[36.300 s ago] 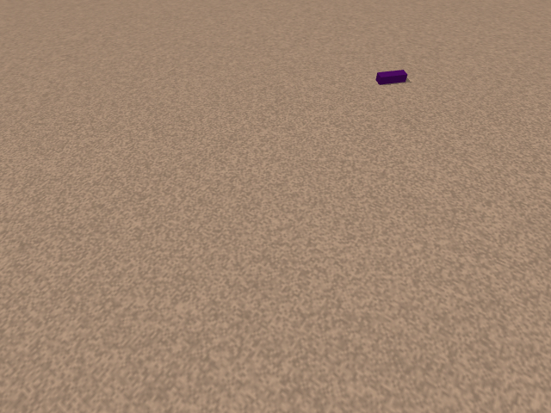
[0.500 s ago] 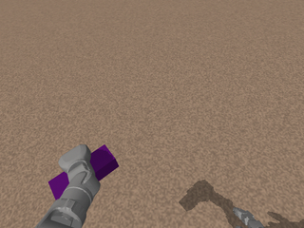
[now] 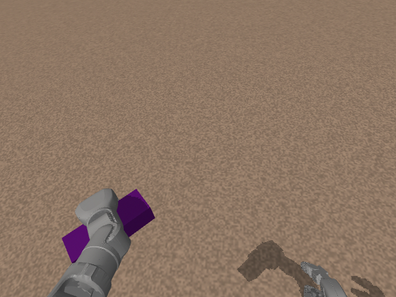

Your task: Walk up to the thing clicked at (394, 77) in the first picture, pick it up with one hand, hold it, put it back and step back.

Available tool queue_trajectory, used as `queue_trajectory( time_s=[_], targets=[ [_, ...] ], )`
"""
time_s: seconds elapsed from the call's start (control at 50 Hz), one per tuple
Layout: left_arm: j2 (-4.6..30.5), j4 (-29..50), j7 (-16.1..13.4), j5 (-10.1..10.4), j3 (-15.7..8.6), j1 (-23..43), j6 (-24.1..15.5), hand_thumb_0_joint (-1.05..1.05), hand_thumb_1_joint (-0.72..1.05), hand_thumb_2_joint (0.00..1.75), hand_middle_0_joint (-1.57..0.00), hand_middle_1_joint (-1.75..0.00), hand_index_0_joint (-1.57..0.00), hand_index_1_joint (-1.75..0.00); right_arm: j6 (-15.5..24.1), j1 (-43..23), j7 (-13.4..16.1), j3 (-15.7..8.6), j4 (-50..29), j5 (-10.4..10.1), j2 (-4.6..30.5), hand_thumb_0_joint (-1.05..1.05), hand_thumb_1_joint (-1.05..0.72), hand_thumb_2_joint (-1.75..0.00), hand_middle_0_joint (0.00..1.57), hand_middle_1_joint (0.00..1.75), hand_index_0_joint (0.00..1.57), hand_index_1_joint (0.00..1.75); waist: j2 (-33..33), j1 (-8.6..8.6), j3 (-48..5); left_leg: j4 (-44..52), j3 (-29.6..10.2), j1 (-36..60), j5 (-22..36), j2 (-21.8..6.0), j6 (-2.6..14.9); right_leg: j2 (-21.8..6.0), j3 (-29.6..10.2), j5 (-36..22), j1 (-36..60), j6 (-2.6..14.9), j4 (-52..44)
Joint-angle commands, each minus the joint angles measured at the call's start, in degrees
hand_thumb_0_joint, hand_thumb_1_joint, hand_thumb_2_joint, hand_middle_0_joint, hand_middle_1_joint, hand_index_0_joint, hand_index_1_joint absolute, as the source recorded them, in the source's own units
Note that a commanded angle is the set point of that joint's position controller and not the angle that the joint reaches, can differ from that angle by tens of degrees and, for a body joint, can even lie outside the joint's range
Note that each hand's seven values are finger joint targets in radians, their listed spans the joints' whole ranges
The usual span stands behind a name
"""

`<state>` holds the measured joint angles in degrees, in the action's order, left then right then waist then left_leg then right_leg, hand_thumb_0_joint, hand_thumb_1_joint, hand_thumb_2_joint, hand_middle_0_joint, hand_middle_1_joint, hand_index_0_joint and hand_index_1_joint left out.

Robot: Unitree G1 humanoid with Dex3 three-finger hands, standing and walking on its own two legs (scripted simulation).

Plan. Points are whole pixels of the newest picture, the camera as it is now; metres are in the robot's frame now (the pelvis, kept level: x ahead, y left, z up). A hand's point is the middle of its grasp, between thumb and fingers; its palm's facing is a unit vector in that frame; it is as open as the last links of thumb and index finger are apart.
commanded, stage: hold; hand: left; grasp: from above
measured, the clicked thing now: (111, 227) +0.31 +0.23 -0.08
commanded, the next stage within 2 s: crouch in 0.64 s
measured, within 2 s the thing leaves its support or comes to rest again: neither
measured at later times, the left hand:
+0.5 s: hand (109, 224) +0.30 +0.22 -0.04, palm faces -0.35 -0.27 -0.90, open 9.7 cm
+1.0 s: hand (110, 234) +0.29 +0.23 -0.07, palm faces -0.39 -0.25 -0.89, open 9.7 cm
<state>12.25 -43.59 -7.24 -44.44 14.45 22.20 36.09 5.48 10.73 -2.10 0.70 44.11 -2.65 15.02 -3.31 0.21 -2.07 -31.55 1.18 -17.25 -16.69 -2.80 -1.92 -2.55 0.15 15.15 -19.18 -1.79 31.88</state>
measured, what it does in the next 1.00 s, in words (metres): stands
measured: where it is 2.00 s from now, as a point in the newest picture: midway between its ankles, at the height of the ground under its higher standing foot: outside the picture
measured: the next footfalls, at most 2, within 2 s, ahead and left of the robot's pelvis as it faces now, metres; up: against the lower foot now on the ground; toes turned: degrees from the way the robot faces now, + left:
none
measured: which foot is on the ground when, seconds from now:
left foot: down 0.00-1.00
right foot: down 0.00-1.00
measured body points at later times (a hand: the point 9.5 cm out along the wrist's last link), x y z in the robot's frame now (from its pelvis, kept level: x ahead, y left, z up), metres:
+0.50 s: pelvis +0.00 +0.00 +0.00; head +0.01 -0.02 +0.45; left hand +0.31 +0.23 +0.01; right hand +0.15 -0.24 -0.12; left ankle -0.01 +0.14 -0.73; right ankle +0.01 -0.14 -0.73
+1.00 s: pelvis -0.01 +0.00 +0.00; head +0.01 -0.01 +0.45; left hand +0.31 +0.24 -0.02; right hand +0.14 -0.24 -0.12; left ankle -0.01 +0.14 -0.73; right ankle +0.01 -0.14 -0.73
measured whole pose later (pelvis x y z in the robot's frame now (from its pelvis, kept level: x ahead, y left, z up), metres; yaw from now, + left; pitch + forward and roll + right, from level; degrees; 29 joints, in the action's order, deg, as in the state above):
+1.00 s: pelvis -0.01 +0.00 +0.00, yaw +0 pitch +3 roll +0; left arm 11.5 -51.4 -10.4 -45.1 14.1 24.0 34.2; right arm 6.9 10.7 -2.6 0.7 44.0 -2.2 14.5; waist -2.2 -0.5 -1.1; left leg -32.4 0.9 -18.6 -16.5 -2.8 -1.9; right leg -2.5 0.3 14.7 -20.2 -1.8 32.1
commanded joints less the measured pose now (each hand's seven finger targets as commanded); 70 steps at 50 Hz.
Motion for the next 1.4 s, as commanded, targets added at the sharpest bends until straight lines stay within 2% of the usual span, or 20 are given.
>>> queue_trajectory(
  time_s=[0.0,0.02,0.04,0.22,0.28,0.38,0.5,0.54,0.6,0.66,0.72,0.74,0.78,0.82,0.92,1.06,1.16,1.2,1.28,1.38],
  targets=[
    [9.4,12.9,-2.0,-2.5,-1.9,22.1,0.5,0.0,0.55,0.69,-1.01,-0.52,-0.97,-0.56,2.5,-5.2,0.2,-1.9,-7.8,-0.4,6.2,0.0,-0.89,-0.9,0.2,0.3,0.2,0.3,3.0,-0.2,-15.6,4.0,1.0,5.1,13.7,3.6,2.36,3.3,1.5,-12.4,7.2,1.34,-3.8],
    [9.3,10.2,-1.8,-2.6,-1.7,20.8,0.7,0.0,0.55,0.7,-1.0,-0.53,-0.96,-0.56,2.6,-5.1,0.3,-1.8,-7.5,-0.4,6.4,0.0,-0.89,-0.9,0.2,0.3,0.2,0.3,4.3,-0.75,-14.2,4.0,0.7,4.4,13.1,3.5,2.34,3.4,1.5,-11.6,6.7,1.22,-3.8],
    [11.0,12.3,-1.8,-2.8,-2.7,21.5,0.4,0.0,0.54,0.7,-0.99,-0.54,-0.95,-0.58,2.7,-4.8,0.4,-2.0,-7.5,-0.3,6.4,0.0,-0.89,-0.9,0.2,0.3,0.2,0.3,3.2,0.23,-15.0,4.1,0.6,4.6,13.5,3.4,2.25,3.5,1.7,-11.6,6.9,1.41,-3.9],
    [10.0,10.8,-1.7,-3.3,-1.9,21.1,0.0,0.0,0.59,0.72,-1.04,-0.54,-1.0,-0.58,2.9,-5.3,0.5,-1.7,-7.8,-0.3,6.2,0.0,-0.89,-0.9,0.2,0.3,0.2,0.3,4.2,-0.63,-14.2,3.9,0.9,4.6,13.3,3.6,2.42,3.2,1.5,-12.0,6.7,1.17,-4.2],
    [11.6,13.0,-2.0,-3.4,-2.8,21.9,-0.4,0.0,0.64,0.68,-1.07,-0.53,-1.04,-0.56,2.8,-5.4,0.6,-1.8,-8.1,-0.2,6.0,0.0,-0.89,-0.9,0.2,0.3,0.2,0.3,3.2,0.4,-15.0,4.0,1.0,4.9,12.8,3.7,2.27,3.0,1.6,-11.3,7.2,1.26,-4.4],
    [10.7,10.5,-2.1,-3.7,-2.5,19.9,0.2,0.0,0.6,0.72,-1.07,-0.51,-1.02,-0.56,2.6,-5.1,0.4,-1.9,-7.7,-0.2,6.2,0.0,-0.9,-0.9,0.2,0.3,0.2,0.3,3.4,0.03,-15.3,3.7,0.8,5.2,16.1,3.4,2.12,3.5,1.7,-14.2,7.8,1.47,-3.5],
    [9.5,9.9,-1.5,-3.0,-1.8,21.1,0.2,0.0,0.62,0.69,-1.08,-0.5,-1.04,-0.54,2.7,-5.0,0.3,-2.1,-7.7,-0.3,6.5,0.0,-0.9,-0.9,0.2,0.3,0.2,0.3,4.1,-0.1,-14.2,4.2,0.9,5.0,14.2,3.3,2.26,3.3,1.8,-12.3,7.4,1.52,-4.2],
    [11.0,9.2,-1.8,-3.2,-2.7,20.6,0.0,0.0,0.61,0.71,-1.07,-0.52,-1.03,-0.56,2.8,-4.8,0.4,-2.0,-7.7,-0.2,6.4,0.0,-0.9,-0.9,0.2,0.3,0.2,0.3,3.7,0.09,-14.1,4.2,0.9,4.5,13.8,3.4,2.16,3.4,1.9,-11.9,7.3,1.47,-4.3],
    [9.4,10.7,-1.9,-3.1,-2.0,20.4,-0.2,0.0,0.65,0.7,-1.09,-0.52,-1.05,-0.56,2.8,-5.1,0.3,-2.1,-8.2,-0.2,6.2,0.0,-0.9,-0.9,0.2,0.3,0.2,0.3,3.4,-0.12,-14.7,4.2,1.2,4.9,13.2,3.6,2.24,3.2,1.6,-11.6,7.3,1.45,-4.6],
    [11.6,14.1,-2.3,-3.4,-3.4,21.5,-0.3,0.0,0.62,0.7,-1.07,-0.52,-1.03,-0.56,2.8,-5.3,0.2,-2.2,-8.1,-0.2,6.2,0.0,-0.9,-0.9,0.2,0.3,0.2,0.3,1.8,0.85,-16.4,4.2,1.3,5.3,14.1,3.7,2.2,3.0,1.5,-12.5,8.6,1.43,-4.6],
    [12.0,13.0,-2.6,-3.7,-3.1,22.2,0.0,0.0,0.63,0.69,-1.07,-0.54,-1.04,-0.57,2.7,-5.1,0.3,-2.1,-7.9,-0.3,6.4,0.0,-0.9,-0.91,0.2,0.3,0.2,0.3,2.9,0.04,-16.0,3.9,1.2,5.8,14.8,3.4,2.2,3.3,1.5,-13.3,8.4,1.37,-4.3],
    [11.4,12.2,-2.8,-3.8,-2.9,21.3,0.0,0.0,0.55,0.62,-0.99,-0.52,-0.96,-0.52,2.6,-5.1,0.4,-1.9,-7.7,-0.3,6.3,0.0,-0.85,-0.89,0.2,0.3,0.2,0.3,3.0,0.08,-15.2,4.0,1.2,5.6,14.6,3.5,2.2,3.2,1.6,-13.2,8.2,1.38,-4.4],
    [10.1,9.2,-2.7,-4.0,-2.0,20.2,-0.2,0.0,0.6,0.47,-0.98,-0.5,-1.0,-0.47,2.6,-4.5,0.4,-2.1,-7.4,-0.3,6.4,0.0,-0.87,-0.89,0.2,0.3,0.2,0.3,4.4,-0.51,-13.6,4.0,1.0,4.5,13.5,3.3,2.18,3.4,1.6,-11.9,7.1,1.45,-4.4],
    [8.9,6.9,-3.0,-3.6,-1.9,19.7,-0.3,0.0,0.62,0.47,-0.99,-0.51,-1.02,-0.48,2.7,-4.0,0.3,-2.3,-7.1,-0.2,6.6,0.0,-0.86,-0.89,0.2,0.3,0.2,0.3,5.1,-0.45,-12.4,4.2,1.0,3.8,12.9,3.2,2.19,3.5,1.9,-11.2,6.3,1.57,-4.5],
    [7.3,-0.9,-5.5,-2.5,-2.0,19.5,-1.5,0.0,0.61,0.45,-0.97,-0.52,-1.0,-0.49,3.8,-2.3,-0.1,-2.3,-6.5,0.2,6.7,0.0,-0.87,-0.89,0.2,0.3,0.2,0.3,7.5,-1.99,-8.5,3.5,1.3,0.4,9.1,3.3,2.26,3.2,1.8,-7.9,3.4,1.37,-4.8],
    [9.7,-9.0,-12.0,-4.4,-5.2,25.4,-6.6,0.0,0.55,0.41,-0.91,-0.53,-0.96,-0.48,4.2,2.7,-0.6,-3.4,-3.8,1.0,7.2,0.0,-0.87,-0.89,0.2,0.3,0.2,0.3,6.0,-4.05,-11.3,-4.1,1.7,-6.7,8.8,3.0,1.88,3.0,1.2,-8.2,-3.7,1.79,1.9],
    [8.7,-15.3,-18.0,-6.0,-8.0,29.7,-12.1,0.0,0.5,0.39,-0.88,-0.5,-0.92,-0.46,4.2,4.1,-1.2,-4.4,-2.7,2.6,7.1,0.0,-0.87,-0.89,0.2,0.3,0.2,0.3,2.9,-5.66,-20.6,-19.9,2.1,-21.9,6.7,2.6,0.96,2.8,0.3,-7.1,-16.7,2.16,17.6],
    [11.2,-18.6,-21.0,-7.0,-10.2,29.9,-13.2,0.0,0.5,0.39,-0.89,-0.49,-0.93,-0.45,4.0,4.6,-1.6,-4.9,-3.0,3.2,7.3,0.0,-0.87,-0.89,0.2,0.3,0.2,0.3,1.2,-5.24,-23.8,-26.0,2.1,-28.4,4.9,2.5,0.64,2.9,0.4,-5.2,-23.4,2.47,23.5],
    [12.9,-22.5,-26.0,-6.0,-13.1,36.1,-13.7,0.0,0.49,0.49,-0.91,-0.49,-0.93,-0.47,4.0,5.9,-2.3,-5.2,-2.4,4.1,7.8,0.0,-0.87,-0.89,0.2,0.3,0.2,0.3,-2.4,-6.55,-31.2,-34.4,0.8,-37.2,0.8,2.0,0.12,3.3,1.5,-0.9,-34.9,3.22,32.7],
    [15.2,-27.4,-28.6,-2.5,-16.0,42.4,-12.1,0.0,0.48,0.57,-0.94,-0.52,-0.94,-0.52,5.2,5.6,-2.7,-5.0,-0.6,5.4,8.9,0.0,-0.87,-0.89,0.2,0.3,0.2,0.3,-4.1,-8.6,-37.2,-42.4,-1.3,-46.4,-2.8,1.6,0.14,3.5,3.1,3.4,-46.5,3.88,42.0]
  ],
)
